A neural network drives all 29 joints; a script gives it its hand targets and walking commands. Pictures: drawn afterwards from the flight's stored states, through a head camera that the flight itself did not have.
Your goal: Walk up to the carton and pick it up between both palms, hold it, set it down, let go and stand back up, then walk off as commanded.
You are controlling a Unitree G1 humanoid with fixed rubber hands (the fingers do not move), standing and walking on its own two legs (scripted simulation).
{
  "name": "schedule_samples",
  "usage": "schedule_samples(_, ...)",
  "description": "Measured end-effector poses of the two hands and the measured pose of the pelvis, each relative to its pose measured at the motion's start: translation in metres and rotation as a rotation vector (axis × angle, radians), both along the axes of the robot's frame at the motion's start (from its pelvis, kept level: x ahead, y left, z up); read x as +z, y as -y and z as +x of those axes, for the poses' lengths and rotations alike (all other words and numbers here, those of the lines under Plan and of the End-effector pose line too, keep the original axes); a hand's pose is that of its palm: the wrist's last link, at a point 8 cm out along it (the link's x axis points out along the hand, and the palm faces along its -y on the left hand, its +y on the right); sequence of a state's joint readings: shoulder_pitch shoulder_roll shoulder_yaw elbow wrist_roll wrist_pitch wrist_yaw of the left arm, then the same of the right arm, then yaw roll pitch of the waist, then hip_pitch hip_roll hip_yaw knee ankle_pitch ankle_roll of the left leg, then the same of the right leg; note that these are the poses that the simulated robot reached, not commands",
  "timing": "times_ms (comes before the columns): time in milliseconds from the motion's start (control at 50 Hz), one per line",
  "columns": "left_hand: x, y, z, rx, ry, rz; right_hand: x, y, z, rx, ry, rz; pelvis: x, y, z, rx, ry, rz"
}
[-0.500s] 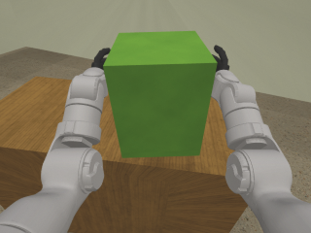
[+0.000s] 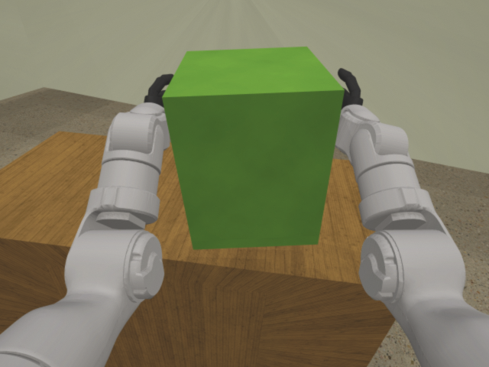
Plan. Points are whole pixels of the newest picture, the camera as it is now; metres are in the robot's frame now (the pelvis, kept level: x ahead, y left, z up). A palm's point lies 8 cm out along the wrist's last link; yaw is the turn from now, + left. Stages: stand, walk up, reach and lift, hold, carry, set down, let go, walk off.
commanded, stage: hold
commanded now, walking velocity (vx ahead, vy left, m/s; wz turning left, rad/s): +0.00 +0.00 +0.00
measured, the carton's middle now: (251, 146) +0.38 +0.01 +0.25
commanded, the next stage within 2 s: none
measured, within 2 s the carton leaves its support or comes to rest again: neither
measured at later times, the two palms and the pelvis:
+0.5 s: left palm (154, 118) +0.37 +0.16 +0.29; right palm (345, 116) +0.39 -0.13 +0.31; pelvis +0.00 +0.00 +0.00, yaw +0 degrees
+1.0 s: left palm (154, 117) +0.37 +0.16 +0.30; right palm (345, 116) +0.39 -0.13 +0.31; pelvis +0.00 +0.00 +0.00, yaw +0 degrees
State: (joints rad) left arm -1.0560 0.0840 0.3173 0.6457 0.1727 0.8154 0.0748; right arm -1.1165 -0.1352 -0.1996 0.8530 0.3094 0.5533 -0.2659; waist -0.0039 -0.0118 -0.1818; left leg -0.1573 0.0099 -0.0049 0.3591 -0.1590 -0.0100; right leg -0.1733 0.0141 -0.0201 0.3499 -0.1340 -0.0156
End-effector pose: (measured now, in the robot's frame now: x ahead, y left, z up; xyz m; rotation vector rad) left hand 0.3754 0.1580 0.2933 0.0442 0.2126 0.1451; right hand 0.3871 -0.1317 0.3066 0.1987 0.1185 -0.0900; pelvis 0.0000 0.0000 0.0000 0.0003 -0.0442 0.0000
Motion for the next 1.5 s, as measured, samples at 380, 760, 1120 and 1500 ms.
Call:
schedule_samples(380, 0.0011, -0.0006, -0.0011, 0.003, -0.010, -0.009, 0.0018, -0.0006, -0.0006, 0.002, -0.014, -0.005, 0.0000, 0.0004, 0.0001, 0.000, 0.000, 0.000)
schedule_samples(760, 0.0016, -0.0002, -0.0012, 0.003, -0.009, -0.009, 0.0025, -0.0001, -0.0009, 0.002, -0.019, -0.007, 0.0000, 0.0008, 0.0001, 0.000, 0.000, 0.000)
schedule_samples(1120, 0.0027, -0.0002, -0.0021, 0.003, -0.006, -0.010, 0.0033, -0.0002, -0.0017, 0.003, -0.020, -0.006, 0.0000, 0.0011, 0.0001, 0.000, 0.000, 0.000)
schedule_samples(1500, 0.0031, -0.0004, -0.0023, 0.004, -0.005, -0.010, 0.0035, -0.0002, -0.0020, 0.003, -0.024, -0.007, 0.0000, 0.0011, 0.0001, 0.000, 0.000, 0.000)
